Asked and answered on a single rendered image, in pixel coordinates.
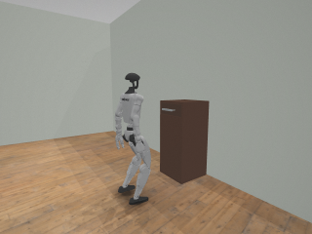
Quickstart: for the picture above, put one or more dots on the left robot hand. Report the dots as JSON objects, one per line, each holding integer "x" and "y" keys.
{"x": 119, "y": 138}

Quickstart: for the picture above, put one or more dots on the right robot upper arm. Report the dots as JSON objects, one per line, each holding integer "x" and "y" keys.
{"x": 138, "y": 99}

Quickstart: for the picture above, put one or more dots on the robot right forearm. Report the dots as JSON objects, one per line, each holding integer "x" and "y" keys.
{"x": 136, "y": 130}

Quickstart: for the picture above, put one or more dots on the handle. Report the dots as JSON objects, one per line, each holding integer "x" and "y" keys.
{"x": 167, "y": 109}

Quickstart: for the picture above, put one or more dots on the left robot upper arm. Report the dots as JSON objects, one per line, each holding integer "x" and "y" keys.
{"x": 118, "y": 111}

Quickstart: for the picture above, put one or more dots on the drawer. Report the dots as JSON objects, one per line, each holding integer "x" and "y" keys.
{"x": 177, "y": 108}

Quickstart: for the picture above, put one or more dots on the robot left thigh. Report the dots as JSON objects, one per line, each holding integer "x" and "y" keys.
{"x": 135, "y": 161}

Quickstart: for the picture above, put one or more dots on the cabinet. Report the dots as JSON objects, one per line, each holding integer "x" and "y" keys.
{"x": 184, "y": 140}

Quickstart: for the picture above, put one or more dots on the robot left forearm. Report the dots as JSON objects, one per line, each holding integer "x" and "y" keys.
{"x": 118, "y": 122}

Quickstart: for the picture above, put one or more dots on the robot torso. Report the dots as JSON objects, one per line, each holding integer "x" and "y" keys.
{"x": 127, "y": 107}

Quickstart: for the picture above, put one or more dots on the right robot hand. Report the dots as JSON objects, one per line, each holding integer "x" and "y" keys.
{"x": 140, "y": 148}

